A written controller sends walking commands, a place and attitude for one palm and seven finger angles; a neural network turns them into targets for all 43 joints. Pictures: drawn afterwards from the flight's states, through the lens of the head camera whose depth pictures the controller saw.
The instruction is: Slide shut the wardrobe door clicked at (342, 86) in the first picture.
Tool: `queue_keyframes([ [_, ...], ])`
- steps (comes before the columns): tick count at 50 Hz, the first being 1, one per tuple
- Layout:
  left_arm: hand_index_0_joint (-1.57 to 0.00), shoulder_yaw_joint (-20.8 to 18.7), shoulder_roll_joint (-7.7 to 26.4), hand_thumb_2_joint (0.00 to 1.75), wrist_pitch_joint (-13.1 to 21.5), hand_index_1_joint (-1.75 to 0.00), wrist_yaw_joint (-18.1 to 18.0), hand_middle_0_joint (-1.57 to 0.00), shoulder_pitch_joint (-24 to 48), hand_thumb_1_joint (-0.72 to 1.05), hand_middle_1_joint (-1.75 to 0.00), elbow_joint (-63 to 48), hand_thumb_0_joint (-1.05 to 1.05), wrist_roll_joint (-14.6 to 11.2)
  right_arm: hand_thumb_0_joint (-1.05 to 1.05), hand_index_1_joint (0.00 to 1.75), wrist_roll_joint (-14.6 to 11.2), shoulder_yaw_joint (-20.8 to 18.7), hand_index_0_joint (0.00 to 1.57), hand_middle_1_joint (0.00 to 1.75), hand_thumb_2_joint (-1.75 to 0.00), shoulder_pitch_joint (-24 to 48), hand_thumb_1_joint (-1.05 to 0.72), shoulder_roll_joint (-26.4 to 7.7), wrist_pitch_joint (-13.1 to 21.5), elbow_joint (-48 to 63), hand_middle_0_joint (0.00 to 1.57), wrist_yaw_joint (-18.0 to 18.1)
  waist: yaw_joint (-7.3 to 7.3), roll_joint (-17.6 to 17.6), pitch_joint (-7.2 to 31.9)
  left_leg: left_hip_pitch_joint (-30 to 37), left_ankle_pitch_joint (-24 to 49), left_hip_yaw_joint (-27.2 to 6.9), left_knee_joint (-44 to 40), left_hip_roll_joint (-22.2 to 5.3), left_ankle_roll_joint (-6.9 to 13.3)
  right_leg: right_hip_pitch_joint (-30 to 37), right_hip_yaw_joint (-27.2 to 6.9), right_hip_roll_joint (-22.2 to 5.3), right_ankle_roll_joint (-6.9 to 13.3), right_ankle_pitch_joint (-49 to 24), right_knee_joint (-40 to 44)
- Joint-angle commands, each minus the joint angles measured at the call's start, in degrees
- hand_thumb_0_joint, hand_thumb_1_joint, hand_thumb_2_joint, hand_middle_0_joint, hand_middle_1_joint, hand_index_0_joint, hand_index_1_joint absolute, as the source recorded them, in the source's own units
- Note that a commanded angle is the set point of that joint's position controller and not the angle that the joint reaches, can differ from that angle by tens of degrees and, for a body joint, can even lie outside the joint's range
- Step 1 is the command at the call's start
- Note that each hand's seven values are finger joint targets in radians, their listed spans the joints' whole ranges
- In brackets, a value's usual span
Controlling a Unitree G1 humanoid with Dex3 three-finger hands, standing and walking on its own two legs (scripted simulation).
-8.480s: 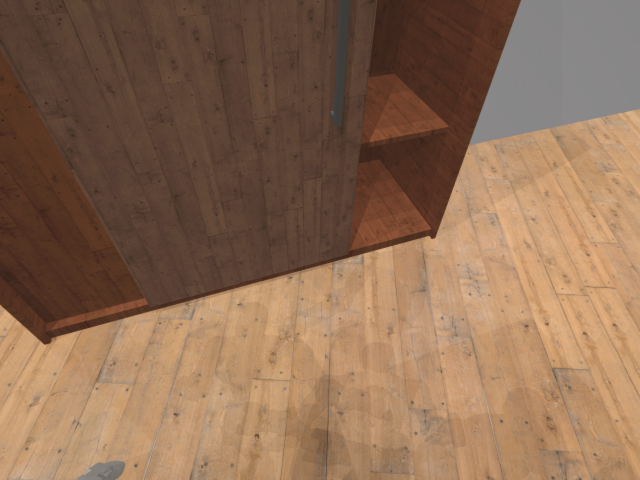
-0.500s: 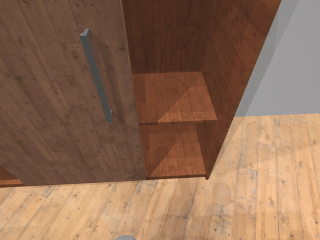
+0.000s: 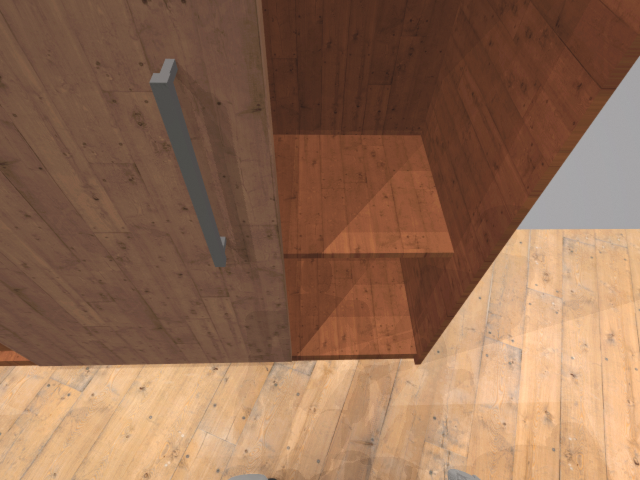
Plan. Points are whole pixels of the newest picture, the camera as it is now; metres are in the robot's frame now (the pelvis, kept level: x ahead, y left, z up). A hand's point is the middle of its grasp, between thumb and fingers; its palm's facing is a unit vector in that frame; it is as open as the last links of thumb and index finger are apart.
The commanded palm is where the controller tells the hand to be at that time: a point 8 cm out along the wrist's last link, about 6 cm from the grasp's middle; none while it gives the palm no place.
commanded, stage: come to a stop and stand still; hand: left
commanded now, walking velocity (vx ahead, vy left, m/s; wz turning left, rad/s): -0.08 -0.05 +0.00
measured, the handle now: (200, 185) +0.45 +0.22 +0.08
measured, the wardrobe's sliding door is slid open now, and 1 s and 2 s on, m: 0.39 0.39 0.39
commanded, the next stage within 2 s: none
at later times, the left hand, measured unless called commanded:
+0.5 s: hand out of the picture -0.01 +0.12 -0.15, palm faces +0.10 -0.96 -0.27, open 7.3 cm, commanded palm none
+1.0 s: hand out of the picture -0.06 +0.21 -0.18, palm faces +0.05 -0.98 -0.21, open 7.4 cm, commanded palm none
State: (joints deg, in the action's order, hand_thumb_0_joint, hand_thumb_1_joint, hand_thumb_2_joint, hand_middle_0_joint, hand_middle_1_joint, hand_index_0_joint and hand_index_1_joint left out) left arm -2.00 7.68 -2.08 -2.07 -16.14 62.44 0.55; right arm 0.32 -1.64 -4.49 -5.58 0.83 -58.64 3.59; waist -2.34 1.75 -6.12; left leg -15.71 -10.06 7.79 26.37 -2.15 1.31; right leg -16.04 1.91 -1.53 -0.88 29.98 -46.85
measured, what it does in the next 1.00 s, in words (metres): steps on the spot: right foot, then left foot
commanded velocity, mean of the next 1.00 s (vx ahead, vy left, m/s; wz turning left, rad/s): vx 0.03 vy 0.07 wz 0.00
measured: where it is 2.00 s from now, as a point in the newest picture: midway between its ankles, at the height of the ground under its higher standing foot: outside the picture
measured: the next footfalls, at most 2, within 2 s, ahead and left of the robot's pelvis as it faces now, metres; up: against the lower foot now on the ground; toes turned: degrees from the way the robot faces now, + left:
right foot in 0.18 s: +0.04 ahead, -0.13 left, +0.00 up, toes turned +0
left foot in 0.68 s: -0.01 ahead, +0.09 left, +0.00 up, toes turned +7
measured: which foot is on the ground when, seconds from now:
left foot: down 0.00-0.18, up 0.20-0.66, down 0.68-1.00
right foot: up 0.00-0.16, down 0.18-1.00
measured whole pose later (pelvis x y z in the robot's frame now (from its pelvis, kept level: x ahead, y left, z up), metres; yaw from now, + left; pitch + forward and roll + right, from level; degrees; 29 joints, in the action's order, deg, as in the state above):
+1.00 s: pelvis -0.06 +0.02 +0.00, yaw +1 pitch -2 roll +0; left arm -0.1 10.9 -1.2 -1.5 -17.6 59.4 1.4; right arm 1.1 0.4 -13.3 -10.2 0.5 -55.5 0.9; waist -1.3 0.9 -0.5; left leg -11.9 -16.4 5.0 29.5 2.9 4.5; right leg -14.0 -1.1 -5.7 -0.5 14.9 -29.8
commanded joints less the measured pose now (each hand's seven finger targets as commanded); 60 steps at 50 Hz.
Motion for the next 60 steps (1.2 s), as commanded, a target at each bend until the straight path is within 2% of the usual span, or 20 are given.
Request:
queue_keyframes([
  [1,-0.20,-2.1,5.3,0.90,-0.3,-0.30,-0.1,-0.20,-5.3,0.90,-0.30,-4.2,0.00,0.5,0.00,0.30,0.9,-3.8,0.20,0.30,-0.90,-6.7,-0.90,-13.4,-1.7,1.5,0.20,0.4,1.90,-6.1,12.8,13.3,42.2,-13.4,-3.0,-18.9,10.9,-7.6,-3.9,-1.3,-0.3,0.4,-8.6],
  [6,-0.20,-1.9,4.6,0.90,0.5,-0.30,0.4,-0.20,-7.6,0.90,-0.30,-4.4,0.00,0.5,0.00,0.30,1.1,-3.8,0.20,0.30,-0.90,-2.5,-0.90,-12.7,-2.0,2.8,0.20,-1.5,0.03,-10.8,13.3,1.8,12.2,-9.6,-3.1,-13.3,5.9,4.9,0.4,-1.0,-0.2,-10.2,10.6],
  [7,-0.20,-1.8,5.2,0.90,1.0,-0.30,0.3,-0.20,-9.9,0.90,-0.30,-3.3,0.00,0.6,0.00,0.30,0.8,-3.5,0.20,0.30,-0.90,-1.9,-0.90,-11.6,-2.2,2.7,0.20,-2.0,-1.32,-8.1,13.2,-2.0,0.6,-8.3,-0.3,-10.1,3.2,9.9,0.2,-1.4,-0.4,-16.8,19.4],
  [8,-0.20,-1.8,8.2,0.90,1.8,-0.30,0.0,-0.20,-9.0,0.90,-0.30,-3.2,0.00,1.3,0.00,0.30,0.3,-2.8,0.20,0.30,-0.90,-3.5,-0.90,-7.9,-2.5,2.6,0.20,-2.5,-0.65,3.1,10.8,-5.6,-12.4,-4.9,5.4,-3.4,-0.5,8.8,-6.5,-6.3,0.6,-14.3,27.9],
  [9,-0.20,-1.7,12.3,0.90,2.3,-0.30,0.1,-0.20,-4.6,0.90,-0.30,-4.7,0.00,1.4,0.00,0.30,0.1,-2.0,0.20,0.30,-0.90,-3.6,-0.90,-5.2,-3.0,3.8,0.20,-3.1,0.71,13.5,5.8,-8.7,-18.4,-3.9,10.6,0.5,-2.9,1.2,-19.5,-16.0,4.6,-4.6,35.5],
  [11,-0.20,-2.0,14.2,0.90,2.0,-0.30,0.0,-0.20,1.0,0.90,-0.30,-7.2,0.00,1.4,0.00,0.30,0.7,-2.5,0.20,0.30,-0.90,-1.5,-0.90,-8.4,-3.8,4.3,0.20,-3.8,0.57,9.0,-0.3,-6.6,-17.4,-7.6,17.5,-1.0,-2.2,-9.8,-23.4,-18.5,8.2,10.7,42.0],
  [14,-0.20,-2.0,12.5,0.90,2.7,-0.30,0.1,-0.20,3.2,0.90,-0.30,-6.5,0.00,0.9,0.00,0.30,1.1,-2.3,0.20,0.30,-0.90,-6.7,-0.90,-9.3,-3.1,1.0,0.20,-3.9,1.98,7.3,-3.3,-9.4,-9.7,-8.8,22.1,-0.7,-1.9,-4.4,-17.5,-15.3,7.6,-3.3,38.4],
  [17,-0.20,-2.4,12.9,0.90,3.1,-0.30,0.0,-0.20,0.4,0.90,-0.30,-6.2,0.00,0.9,0.00,0.30,0.8,-2.0,0.20,0.30,-0.90,-8.9,-0.90,-9.7,-2.6,0.7,0.20,-3.9,0.93,5.2,-0.6,-10.8,-9.3,-8.3,22.1,0.0,-2.8,3.7,-13.4,-15.6,8.2,-17.9,34.3],
  [23,-0.20,-3.1,12.8,0.90,3.1,-0.30,-0.8,-0.20,-5.4,0.90,-0.30,-4.1,0.00,1.0,0.00,0.30,0.4,-1.6,0.20,0.30,-0.90,-7.5,-0.90,-9.1,-2.5,2.7,0.20,-3.0,-1.62,5.7,5.5,-11.5,-14.0,-8.0,17.8,0.8,-4.0,15.9,-13.1,-17.8,11.1,-44.7,27.4],
  [28,-0.20,-2.8,12.5,0.90,2.6,-0.30,-0.8,-0.20,-1.7,0.90,-0.30,-3.7,0.00,0.9,0.00,0.30,0.0,-1.1,0.20,0.30,-0.90,-11.5,-0.90,-7.5,-2.1,1.3,0.20,-2.6,0.68,8.5,7.7,1.3,-8.2,-6.1,3.8,2.0,-3.5,9.7,-9.6,-14.7,8.7,-40.7,25.3],
  [29,-0.20,-1.4,12.6,0.90,4.4,-0.30,-2.8,-0.20,-6.5,0.90,-0.30,-3.3,0.00,1.1,0.00,0.30,0.3,-0.8,0.20,0.30,-0.90,-9.3,-0.90,-9.8,-0.7,5.5,0.20,-2.8,1.27,5.6,9.5,-0.3,-9.9,-4.2,8.5,3.7,-3.8,13.7,-13.8,-14.0,6.2,-69.1,18.6],
  [30,-0.20,-1.4,14.6,0.90,4.8,-0.30,-2.2,-0.20,-5.0,0.90,-0.30,-6.2,0.00,0.9,0.00,0.30,0.2,-0.7,0.20,0.30,-0.90,-10.5,-0.90,-8.2,-0.8,6.7,0.20,-3.3,1.63,9.3,12.2,-1.8,-11.7,-5.1,8.8,2.6,-1.4,14.2,-10.2,-13.3,5.9,-61.6,18.5],
  [32,-0.20,-1.2,12.5,0.90,4.1,-0.30,-1.5,-0.20,-1.3,0.90,-0.30,-5.9,0.00,0.5,0.00,0.30,0.3,-0.2,0.20,0.30,-0.90,-12.4,-0.90,-8.9,-1.1,5.6,0.20,-3.2,3.53,3.2,10.7,3.1,-7.3,-5.5,2.0,1.4,-1.0,7.8,-6.7,-10.9,4.8,-37.3,18.8],
  [34,-0.20,-0.1,8.7,0.90,3.6,-0.30,-1.3,-0.20,-2.6,0.90,-0.30,-5.7,0.00,0.3,0.00,0.30,0.8,-0.3,0.20,0.30,-0.90,-13.2,-0.90,-11.3,-0.3,5.1,0.20,-3.0,2.82,-4.2,7.6,4.1,9.6,-10.3,0.8,-4.5,0.8,3.7,-2.5,-5.6,2.7,-27.0,16.2],
  [35,-0.20,0.2,7.5,0.90,3.4,-0.30,-1.3,-0.20,-3.8,0.90,-0.30,-5.4,0.00,0.3,0.00,0.30,1.0,-0.1,0.20,0.30,-0.90,-13.1,-0.90,-12.0,-0.3,5.0,0.20,-2.7,2.18,-3.4,6.8,3.3,13.9,-10.3,1.6,-6.2,1.4,3.5,-1.4,-4.4,2.6,-23.7,16.8],
  [37,-0.20,0.5,8.0,0.90,2.7,-0.30,-1.0,-0.20,-2.6,0.90,-0.30,-5.2,0.00,0.6,0.00,0.30,0.8,0.3,0.20,0.30,-0.90,-11.1,-0.90,-11.9,-0.1,5.4,0.20,-2.6,1.97,-9.7,4.7,1.1,12.0,-11.2,-0.8,-5.5,1.6,3.7,-0.5,-3.4,1.9,-17.5,16.8],
  [39,-0.20,0.8,7.8,0.90,2.1,-0.30,-0.6,-0.20,-2.7,0.90,-0.30,-5.2,0.00,0.7,0.00,0.30,0.6,0.4,0.20,0.30,-0.90,-9.8,-0.90,-12.2,-0.2,5.8,0.20,-2.6,1.63,-8.6,-0.1,-2.9,2.2,-12.5,-4.9,-5.4,2.1,2.5,-0.4,-2.1,1.4,-12.5,17.5],
  [43,-0.20,1.3,7.7,0.90,1.7,-0.30,0.0,-0.20,-3.3,0.90,-0.30,-5.5,0.00,1.0,0.00,0.30,0.7,0.3,0.20,0.30,-0.90,-9.6,-0.90,-12.8,-0.1,6.1,0.20,-2.7,1.51,-5.1,-2.6,-6.0,-15.5,-14.5,-10.9,-4.8,2.1,1.7,-0.8,-2.1,1.4,-12.4,18.5],
  [47,-0.20,1.2,7.6,0.90,1.6,-0.30,0.4,-0.20,-4.1,0.90,-0.30,-5.7,0.00,1.1,0.00,0.30,0.8,0.2,0.20,0.30,-0.90,-10.1,-0.90,-13.1,0.1,6.0,0.20,-2.6,1.31,-5.9,-1.2,-5.4,-19.7,-16.0,-13.9,-5.3,2.5,1.5,-0.3,-1.9,1.5,-13.2,17.6],
  [60,-0.20,1.6,7.1,0.90,2.7,-0.30,0.2,-0.20,-4.6,0.90,-0.30,-3.3,0.00,0.3,0.00,0.30,0.4,1.2,0.20,0.30,-0.90,-14.3,-0.90,-11.4,1.5,1.1,0.20,-1.9,1.77,-3.6,4.7,4.2,5.5,-11.4,-7.6,-4.1,1.9,4.1,-3.2,-3.8,1.5,-22.2,19.9],
])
